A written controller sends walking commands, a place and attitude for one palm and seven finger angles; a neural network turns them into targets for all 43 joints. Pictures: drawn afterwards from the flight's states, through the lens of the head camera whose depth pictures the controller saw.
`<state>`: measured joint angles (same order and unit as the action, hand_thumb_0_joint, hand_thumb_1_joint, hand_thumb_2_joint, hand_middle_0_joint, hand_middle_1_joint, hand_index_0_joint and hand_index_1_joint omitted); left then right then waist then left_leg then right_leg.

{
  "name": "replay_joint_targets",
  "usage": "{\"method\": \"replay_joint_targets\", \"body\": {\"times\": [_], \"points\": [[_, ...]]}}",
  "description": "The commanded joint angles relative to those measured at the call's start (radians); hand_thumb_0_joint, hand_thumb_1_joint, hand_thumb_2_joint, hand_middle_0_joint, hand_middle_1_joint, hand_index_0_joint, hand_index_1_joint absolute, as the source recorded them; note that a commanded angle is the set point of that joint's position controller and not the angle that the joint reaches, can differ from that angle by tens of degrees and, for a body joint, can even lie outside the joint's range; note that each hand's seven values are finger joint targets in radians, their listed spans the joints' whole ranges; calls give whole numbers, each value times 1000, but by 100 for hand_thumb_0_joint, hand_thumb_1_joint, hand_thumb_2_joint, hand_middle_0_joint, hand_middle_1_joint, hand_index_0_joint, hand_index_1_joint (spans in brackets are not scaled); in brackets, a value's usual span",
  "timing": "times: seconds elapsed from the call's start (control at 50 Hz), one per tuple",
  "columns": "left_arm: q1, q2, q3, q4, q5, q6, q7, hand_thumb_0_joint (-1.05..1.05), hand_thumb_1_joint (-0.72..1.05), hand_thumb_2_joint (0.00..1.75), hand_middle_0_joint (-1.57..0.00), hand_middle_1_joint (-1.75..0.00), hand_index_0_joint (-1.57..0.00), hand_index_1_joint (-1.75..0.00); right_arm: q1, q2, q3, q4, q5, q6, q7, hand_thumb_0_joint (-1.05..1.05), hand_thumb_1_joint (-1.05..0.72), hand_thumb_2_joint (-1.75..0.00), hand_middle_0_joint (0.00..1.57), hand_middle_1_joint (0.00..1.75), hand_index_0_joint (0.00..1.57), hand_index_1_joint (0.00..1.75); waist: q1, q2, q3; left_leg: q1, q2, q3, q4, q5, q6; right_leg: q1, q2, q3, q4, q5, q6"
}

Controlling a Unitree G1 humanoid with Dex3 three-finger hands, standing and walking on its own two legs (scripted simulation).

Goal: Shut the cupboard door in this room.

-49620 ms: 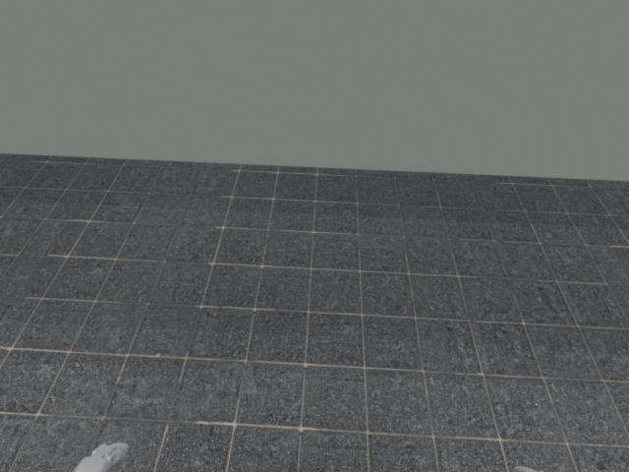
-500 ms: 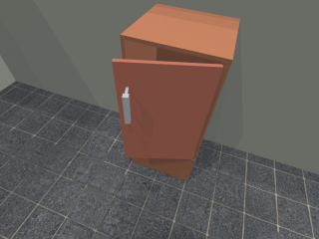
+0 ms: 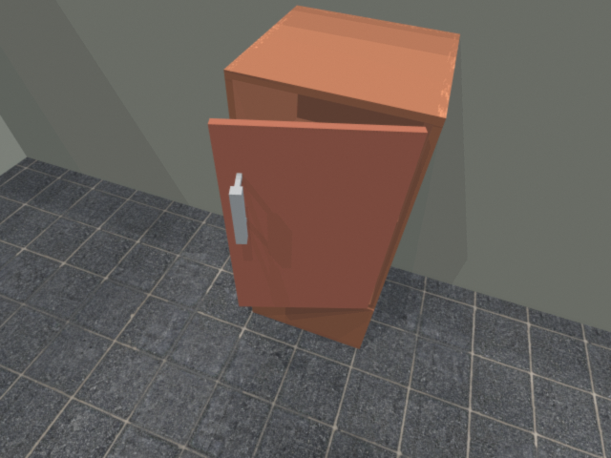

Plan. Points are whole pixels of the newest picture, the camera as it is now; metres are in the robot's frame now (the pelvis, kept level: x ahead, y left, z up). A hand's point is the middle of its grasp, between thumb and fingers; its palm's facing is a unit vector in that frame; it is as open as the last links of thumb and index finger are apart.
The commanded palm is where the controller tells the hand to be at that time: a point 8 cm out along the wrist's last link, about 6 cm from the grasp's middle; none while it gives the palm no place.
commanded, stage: shuffle to correct the standing spot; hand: left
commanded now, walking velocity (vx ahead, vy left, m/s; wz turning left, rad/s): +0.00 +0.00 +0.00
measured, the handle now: (240, 209) +0.55 +0.16 -0.04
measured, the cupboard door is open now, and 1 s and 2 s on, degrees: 20 20 20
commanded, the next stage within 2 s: come to a stop and stand still in 0.44 s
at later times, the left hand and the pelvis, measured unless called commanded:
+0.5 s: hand out of the picture +0.03 +0.12 -0.18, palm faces +0.09 -0.99 -0.13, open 7.4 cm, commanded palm none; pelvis +0.08 -0.03 -0.01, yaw +1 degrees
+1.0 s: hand (207, 435) +0.19 +0.16 -0.18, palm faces +0.08 -0.96 -0.26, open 7.3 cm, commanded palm none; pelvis +0.14 -0.04 -0.01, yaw +3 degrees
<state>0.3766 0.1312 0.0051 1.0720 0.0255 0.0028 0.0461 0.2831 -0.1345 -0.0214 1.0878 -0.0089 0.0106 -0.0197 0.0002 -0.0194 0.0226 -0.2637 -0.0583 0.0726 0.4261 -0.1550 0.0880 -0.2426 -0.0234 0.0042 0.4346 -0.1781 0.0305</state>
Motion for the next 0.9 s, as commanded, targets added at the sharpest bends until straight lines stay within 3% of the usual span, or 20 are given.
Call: {"method": "replay_joint_targets", "body": {"times": [0.0,0.06,0.14,0.28,0.36,0.42,0.46,0.5,0.54,0.56,0.58,0.6,0.62,0.68,0.76,0.78,0.8,0.82,0.84,0.88], "points": [[81,70,6,-20,1,-20,2,0,90,90,-20,-30,-20,-30,45,-103,-16,-26,0,-24,-3,0,-90,-90,20,30,20,30,2,40,46,-29,173,-213,-188,-251,-35,-4,-58,66,-63,-45,-43],[83,66,4,-6,1,-21,-3,0,90,90,-20,-30,-20,-30,61,-104,-16,-9,-3,-26,-5,0,-90,-90,20,30,20,30,-2,13,29,1,183,-224,-197,-328,-29,-2,-44,49,-59,-114,-42],[90,57,11,-5,7,-15,-15,0,90,90,-20,-30,-20,-30,46,-123,-24,-8,-8,-22,-7,0,-90,-90,20,30,20,30,6,35,97,-56,209,-248,-220,-466,-11,-30,-26,27,-28,-200,-45],[90,60,18,-9,4,-21,-22,0,90,90,-20,-30,-20,-30,57,-108,-28,-8,-8,-34,-10,0,-90,-90,20,30,20,30,8,36,123,-79,206,-259,-180,-406,11,-6,-38,21,-12,-160,-61],[115,70,23,-3,-1,-28,-22,0,90,90,-20,-30,-20,-30,53,-79,-21,-13,-5,-43,-11,0,-90,-90,20,30,20,30,15,-49,96,-82,142,-156,-27,-240,-9,40,-85,97,-71,-147,-93],[151,96,32,16,-9,-33,-16,0,90,90,-20,-30,-20,-30,33,-42,-7,-22,-8,-50,-11,0,-90,-90,20,30,20,30,21,-160,63,-144,71,-28,176,-146,-42,135,-177,216,-123,-53,-155],[153,107,38,18,-8,-38,-13,0,90,90,-20,-30,-20,-30,20,-38,-7,-28,-12,-53,-10,0,-90,-90,20,30,20,30,18,-138,38,-162,79,-2,233,-177,-51,186,-214,233,-99,103,-199],[131,107,41,18,-4,-37,-13,0,90,90,-20,-30,-20,-30,13,-36,-7,-21,-9,-58,-10,0,-90,-90,20,30,20,30,7,-88,40,-119,94,6,182,-180,-51,182,-198,176,-37,260,-203],[79,80,35,9,-7,-30,-17,0,90,90,-20,-30,-20,-30,98,-62,-11,22,-7,-64,-17,0,-90,-90,20,30,20,30,-41,20,15,129,138,-48,44,87,-27,35,-98,49,120,332,-133],[59,52,31,-7,-6,-31,-17,0,90,90,-20,-30,-20,-30,194,-109,-25,56,-10,-66,-29,0,-90,-90,20,30,20,30,-70,164,-18,310,254,-186,39,448,30,-116,-29,-31,287,267,-79],[5,38,19,-31,-10,-34,-10,0,90,90,-20,-30,-20,-30,286,-139,-26,84,-14,-61,-44,0,-90,-90,20,30,20,30,-98,282,-2,445,389,-302,14,971,110,-289,19,-88,436,-186,-42],[-38,59,23,-42,-6,-26,0,0,90,90,-20,-30,-20,-30,300,-131,-11,99,-19,-48,-55,0,-90,-90,20,30,20,30,-94,273,23,466,413,-297,32,1204,137,-360,7,-28,521,-422,-38],[-62,60,30,-41,-8,-17,3,0,90,90,-20,-30,-20,-30,253,-111,-5,84,-20,-43,-58,0,-90,-90,20,30,20,30,-73,213,50,394,397,-248,26,1147,128,-336,-16,8,500,-422,-39],[-75,39,29,-50,-9,-3,-8,0,90,90,-20,-30,-20,-30,96,-124,-13,19,-15,-36,-54,0,-90,-90,20,30,20,30,-24,142,77,265,326,-158,-5,921,72,-194,-44,-37,286,-263,-31],[12,86,46,-37,-6,7,-13,0,90,90,-20,-30,-20,-30,35,-154,-41,-23,1,-22,-48,0,-90,-90,20,30,20,30,34,104,17,191,252,-89,94,774,-9,20,-17,-100,76,134,-32],[45,115,55,-37,-2,4,-13,0,90,90,-20,-30,-20,-30,33,-153,-49,-31,2,-17,-47,0,-90,-90,20,30,20,30,50,68,-18,145,221,-71,151,630,-32,96,-55,-64,68,380,-44],[64,161,66,-43,3,1,-9,0,90,90,-20,-30,-20,-30,49,-137,-57,-40,5,-11,-43,0,-90,-90,20,30,20,30,50,-52,-69,53,146,-32,258,359,-62,183,-155,48,120,726,-94],[60,203,72,-42,2,-1,-6,0,90,90,-20,-30,-20,-30,81,-105,-62,-37,11,-4,-36,0,-90,-90,20,30,20,30,41,-160,-123,-28,53,12,402,-54,-89,255,-306,152,100,1010,-188],[67,216,75,-44,-4,-4,0,0,90,90,-20,-30,-20,-30,50,-76,-59,-52,14,5,-37,0,-90,-90,20,30,20,30,58,-217,-116,-81,23,-11,558,-455,-97,268,-388,192,49,1151,-272],[2,198,73,-75,2,6,13,0,90,90,-20,-30,-20,-30,-46,-58,-55,-76,11,20,-36,0,-90,-90,20,30,20,30,74,-188,-72,-142,54,-90,694,-506,-93,194,-387,206,29,1021,-313]]}}
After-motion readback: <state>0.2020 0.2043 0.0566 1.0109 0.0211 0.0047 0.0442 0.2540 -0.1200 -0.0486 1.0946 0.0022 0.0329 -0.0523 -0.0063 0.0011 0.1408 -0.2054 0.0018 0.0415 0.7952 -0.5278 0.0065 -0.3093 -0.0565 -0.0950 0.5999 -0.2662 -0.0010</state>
